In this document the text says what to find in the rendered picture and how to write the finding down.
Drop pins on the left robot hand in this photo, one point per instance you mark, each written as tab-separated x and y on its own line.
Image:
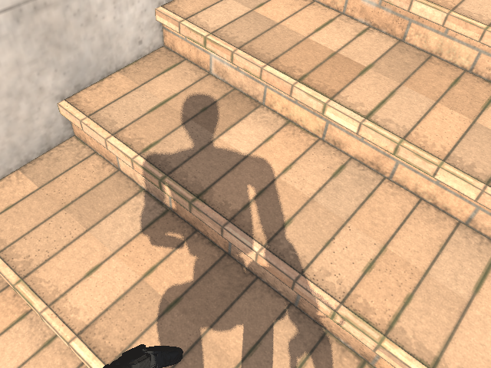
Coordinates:
148	357

